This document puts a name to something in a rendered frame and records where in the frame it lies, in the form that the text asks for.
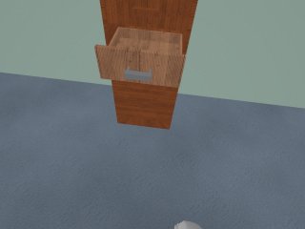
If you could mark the handle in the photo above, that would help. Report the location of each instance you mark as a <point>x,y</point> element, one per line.
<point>135,75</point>
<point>147,12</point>

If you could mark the drawer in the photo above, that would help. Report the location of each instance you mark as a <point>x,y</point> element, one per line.
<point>142,51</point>

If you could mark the cabinet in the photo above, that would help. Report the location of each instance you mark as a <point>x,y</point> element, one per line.
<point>142,104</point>

